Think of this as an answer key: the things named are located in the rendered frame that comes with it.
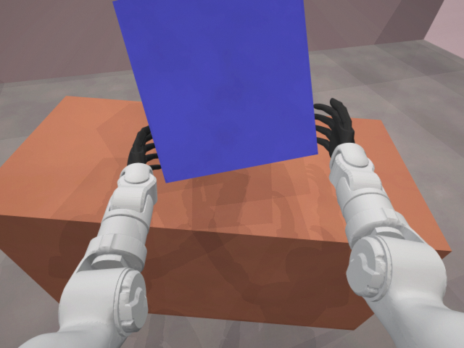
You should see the robot left hand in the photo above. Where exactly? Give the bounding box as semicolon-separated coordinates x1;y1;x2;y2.
127;126;161;170

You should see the pedestal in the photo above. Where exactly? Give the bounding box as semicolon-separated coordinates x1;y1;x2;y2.
0;96;452;331

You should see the robot left upper arm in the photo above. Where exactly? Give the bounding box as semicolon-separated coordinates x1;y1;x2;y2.
18;268;148;348

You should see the right robot forearm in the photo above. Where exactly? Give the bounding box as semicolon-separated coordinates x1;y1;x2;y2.
329;143;447;291

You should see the carton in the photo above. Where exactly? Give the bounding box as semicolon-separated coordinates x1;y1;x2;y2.
112;0;318;183

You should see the left robot forearm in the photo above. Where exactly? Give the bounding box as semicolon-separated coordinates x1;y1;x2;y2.
58;163;157;327

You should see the robot right hand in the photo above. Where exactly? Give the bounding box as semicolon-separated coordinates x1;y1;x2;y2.
313;98;355;158

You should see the robot right upper arm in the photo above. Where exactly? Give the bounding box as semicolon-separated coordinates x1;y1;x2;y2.
346;235;464;348

